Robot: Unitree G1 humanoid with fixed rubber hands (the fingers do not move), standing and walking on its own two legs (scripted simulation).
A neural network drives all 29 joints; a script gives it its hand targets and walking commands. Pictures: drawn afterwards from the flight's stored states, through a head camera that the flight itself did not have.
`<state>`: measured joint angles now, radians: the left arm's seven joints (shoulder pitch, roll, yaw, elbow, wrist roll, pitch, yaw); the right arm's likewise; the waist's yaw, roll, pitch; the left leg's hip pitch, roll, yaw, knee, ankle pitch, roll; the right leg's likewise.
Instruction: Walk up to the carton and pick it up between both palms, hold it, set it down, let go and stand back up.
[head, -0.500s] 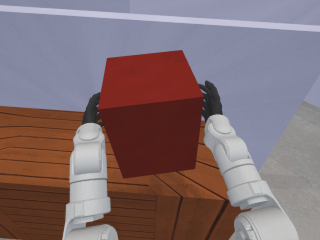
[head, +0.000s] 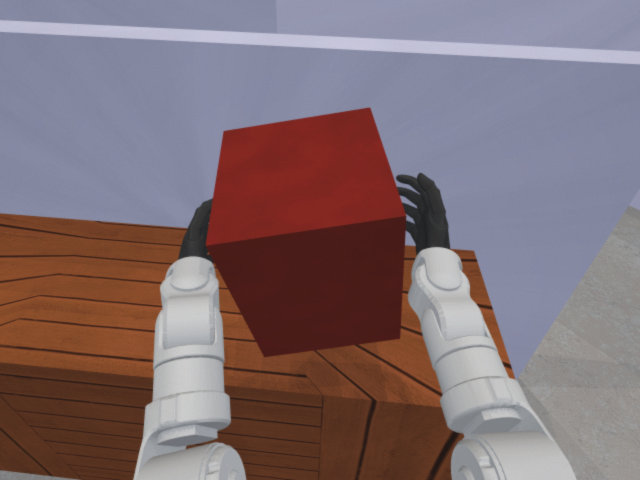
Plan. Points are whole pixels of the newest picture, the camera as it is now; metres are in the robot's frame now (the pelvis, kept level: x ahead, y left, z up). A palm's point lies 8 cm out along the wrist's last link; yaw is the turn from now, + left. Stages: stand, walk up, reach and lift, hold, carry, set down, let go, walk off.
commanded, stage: set down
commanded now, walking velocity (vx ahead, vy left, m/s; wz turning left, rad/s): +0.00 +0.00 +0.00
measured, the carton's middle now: (314, 238) +0.41 +0.00 +0.13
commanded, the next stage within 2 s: none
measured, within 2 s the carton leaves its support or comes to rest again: neither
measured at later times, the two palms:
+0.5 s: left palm (219, 268) +0.40 +0.13 +0.10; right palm (426, 244) +0.38 -0.15 +0.13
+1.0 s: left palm (228, 278) +0.40 +0.12 +0.07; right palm (426, 255) +0.39 -0.16 +0.11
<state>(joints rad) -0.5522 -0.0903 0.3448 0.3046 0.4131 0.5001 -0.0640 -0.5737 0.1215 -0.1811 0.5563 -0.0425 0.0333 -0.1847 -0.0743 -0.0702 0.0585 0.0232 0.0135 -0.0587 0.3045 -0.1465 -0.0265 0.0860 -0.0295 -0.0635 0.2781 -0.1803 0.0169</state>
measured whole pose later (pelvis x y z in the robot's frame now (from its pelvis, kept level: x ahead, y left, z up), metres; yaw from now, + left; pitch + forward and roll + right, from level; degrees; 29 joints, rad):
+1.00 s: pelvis +0.02 +0.00 +0.00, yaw -2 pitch -3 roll -1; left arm -0.59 -0.07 0.34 0.69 0.33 0.18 0.05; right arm -0.63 0.09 -0.32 0.87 -0.14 -0.27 -0.13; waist -0.05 -0.06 0.03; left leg -0.09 0.04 -0.02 0.30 -0.17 -0.03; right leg -0.02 -0.01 -0.06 0.24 -0.17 0.01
